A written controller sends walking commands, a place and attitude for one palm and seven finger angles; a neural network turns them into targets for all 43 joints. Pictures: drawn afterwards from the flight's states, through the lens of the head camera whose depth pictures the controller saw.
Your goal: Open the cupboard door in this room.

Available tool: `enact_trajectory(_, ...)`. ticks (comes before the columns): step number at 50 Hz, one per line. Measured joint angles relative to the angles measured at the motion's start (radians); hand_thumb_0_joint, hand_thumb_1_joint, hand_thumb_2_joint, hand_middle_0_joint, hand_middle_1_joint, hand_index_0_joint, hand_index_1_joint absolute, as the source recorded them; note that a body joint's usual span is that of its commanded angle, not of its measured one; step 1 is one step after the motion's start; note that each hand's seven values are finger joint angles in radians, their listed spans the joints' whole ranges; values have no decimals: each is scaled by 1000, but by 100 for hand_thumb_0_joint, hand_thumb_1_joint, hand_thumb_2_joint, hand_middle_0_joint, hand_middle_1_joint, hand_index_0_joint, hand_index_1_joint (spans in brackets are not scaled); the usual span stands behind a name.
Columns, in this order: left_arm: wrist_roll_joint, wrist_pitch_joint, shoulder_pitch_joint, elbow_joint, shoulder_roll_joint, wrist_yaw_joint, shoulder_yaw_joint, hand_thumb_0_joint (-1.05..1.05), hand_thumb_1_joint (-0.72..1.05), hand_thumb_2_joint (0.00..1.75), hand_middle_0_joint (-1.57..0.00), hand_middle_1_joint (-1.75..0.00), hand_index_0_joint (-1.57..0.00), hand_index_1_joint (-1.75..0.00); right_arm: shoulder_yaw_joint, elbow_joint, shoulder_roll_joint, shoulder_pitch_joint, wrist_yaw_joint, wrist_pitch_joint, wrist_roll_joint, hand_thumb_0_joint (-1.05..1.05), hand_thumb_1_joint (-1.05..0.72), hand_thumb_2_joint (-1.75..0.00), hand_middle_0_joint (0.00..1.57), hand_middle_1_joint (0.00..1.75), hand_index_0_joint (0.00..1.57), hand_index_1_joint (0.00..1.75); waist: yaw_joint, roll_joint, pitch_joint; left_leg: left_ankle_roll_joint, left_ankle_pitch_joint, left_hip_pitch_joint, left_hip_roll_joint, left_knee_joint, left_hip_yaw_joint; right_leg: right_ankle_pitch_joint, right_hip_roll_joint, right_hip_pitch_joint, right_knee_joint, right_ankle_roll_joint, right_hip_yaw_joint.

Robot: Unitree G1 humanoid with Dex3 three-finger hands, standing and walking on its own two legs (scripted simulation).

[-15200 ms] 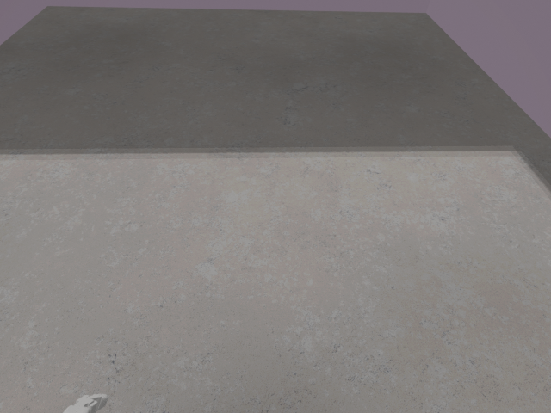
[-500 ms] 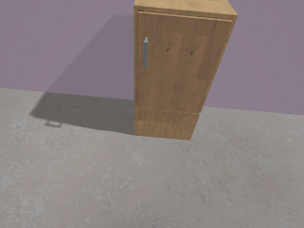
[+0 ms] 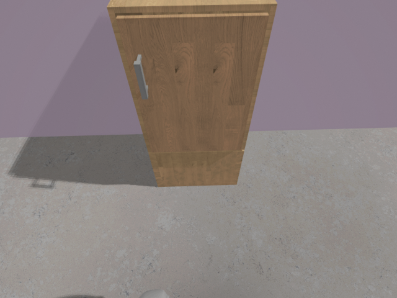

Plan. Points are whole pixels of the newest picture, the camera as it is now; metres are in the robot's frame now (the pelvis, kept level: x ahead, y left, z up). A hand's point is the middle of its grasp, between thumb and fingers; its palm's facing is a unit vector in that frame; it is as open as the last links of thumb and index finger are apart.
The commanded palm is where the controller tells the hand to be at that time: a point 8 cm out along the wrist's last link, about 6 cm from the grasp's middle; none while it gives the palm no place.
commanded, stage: take the last steps up to it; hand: left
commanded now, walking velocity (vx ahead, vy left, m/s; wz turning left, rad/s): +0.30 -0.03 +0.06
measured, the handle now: (142, 77) +0.73 +0.21 +0.02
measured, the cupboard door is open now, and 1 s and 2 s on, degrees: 0 0 0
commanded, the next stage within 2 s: come to a stop and stand still in 0.32 s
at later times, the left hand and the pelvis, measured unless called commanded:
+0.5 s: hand (124, 276) +0.19 +0.19 -0.16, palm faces +0.06 -0.99 -0.15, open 7.4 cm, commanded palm none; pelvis +0.17 +0.02 +0.02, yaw +0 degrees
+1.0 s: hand (137, 251) +0.24 +0.17 -0.15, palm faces +0.09 -0.96 -0.26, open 7.4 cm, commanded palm none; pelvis +0.17 -0.03 +0.01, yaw +1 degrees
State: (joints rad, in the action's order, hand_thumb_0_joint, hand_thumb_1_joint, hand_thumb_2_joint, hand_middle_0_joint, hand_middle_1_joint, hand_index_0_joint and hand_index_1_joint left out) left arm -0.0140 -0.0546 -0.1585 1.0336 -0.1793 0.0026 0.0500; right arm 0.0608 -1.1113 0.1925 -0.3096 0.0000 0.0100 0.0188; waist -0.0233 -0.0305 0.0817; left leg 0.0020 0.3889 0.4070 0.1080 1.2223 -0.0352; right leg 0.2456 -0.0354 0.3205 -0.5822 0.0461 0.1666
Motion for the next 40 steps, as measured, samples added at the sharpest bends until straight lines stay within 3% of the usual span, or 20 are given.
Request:
enact_trajectory(6,-6,-1,-70,43,11,-10,-6,0,93,90,-20,-30,-20,-30,-2,78,-9,88,13,-11,4,1,-91,-90,19,30,20,30,8,13,-51,-22,-76,90,12,-266,-53,-8,31,-124,146,3,16)
enact_trajectory(13,-2,2,-146,84,10,0,-4,0,91,90,-20,-30,-20,-30,-17,103,-33,138,22,-44,2,0,-91,-90,19,30,20,30,44,36,-59,-14,-157,-42,-12,-630,-89,104,35,-211,103,-31,27)
enact_trajectory(16,3,26,-161,99,6,1,-4,0,91,90,-20,-30,-20,-30,-27,102,-53,143,13,-66,10,0,-91,-90,19,30,20,30,46,72,-50,41,-130,-73,-39,-611,-122,231,2,-123,-170,-33,-31)
enact_trajectory(18,1,38,-155,103,8,4,-5,0,91,90,-20,-30,-20,-30,-24,103,-58,129,-2,-71,5,0,-92,-90,19,30,20,30,39,67,-47,50,-120,-107,-44,-642,-130,241,-1,-27,-384,-34,-62)
enact_trajectory(20,-3,39,-141,98,9,7,-3,0,91,90,-20,-29,-20,-30,-15,99,-49,111,-17,-78,2,-1,-94,-90,20,30,21,30,32,65,-43,45,-136,-152,-53,-704,-138,193,-18,51,-484,-44,-80)
enact_trajectory(23,-4,39,-111,79,5,5,0,0,91,90,-20,-29,-20,-30,-20,70,-36,73,-22,-77,1,-2,-95,-90,20,30,21,30,30,65,-42,42,-158,-214,-64,-791,-142,119,-46,127,-483,-65,-97)
enact_trajectory(26,-1,46,-73,58,1,-9,-1,0,91,90,-20,-29,-20,-30,-30,34,-39,39,-27,-62,-2,-1,-94,-90,20,30,20,30,27,64,-34,28,-162,-258,-65,-835,-135,58,-58,139,-359,-82,-110)
enact_trajectory(31,1,60,-26,30,-10,-21,-8,0,92,90,-20,-29,-20,-30,-27,-7,-63,17,-27,-19,-3,0,-92,-90,20,30,20,30,13,58,-3,-7,-112,-289,-55,-794,-127,8,-52,62,-87,-82,-95)
enact_trajectory(33,-2,58,-21,14,-15,-20,-7,0,91,90,-20,-29,-20,-30,-19,-8,-70,13,-25,-2,-5,0,-91,-90,20,30,20,30,12,60,7,-26,-69,-279,-52,-732,-131,-110,-53,19,8,-73,-82)
enact_trajectory(35,-5,52,-8,8,-3,-22,-7,0,91,90,-20,-29,-20,-30,-5,-2,-58,26,-21,16,-11,0,-91,-90,20,30,20,30,5,28,23,-33,16,-227,-37,-604,-105,-55,-40,23,-21,-36,-66)
enact_trajectory(37,-4,49,10,0,13,-23,-10,0,91,90,-20,-29,-20,-30,5,8,-41,50,-23,39,-17,0,-91,-90,20,30,20,30,0,6,39,-30,145,-143,-65,-402,-41,-9,-41,33,-42,-15,-55)
enact_trajectory(40,-3,55,29,-18,32,-30,-12,0,91,90,-20,-30,-20,-30,14,26,-14,88,-21,57,-15,0,-91,-90,20,30,20,30,11,-4,52,-36,153,-36,-109,-142,9,-28,-48,31,-15,-13,-54)
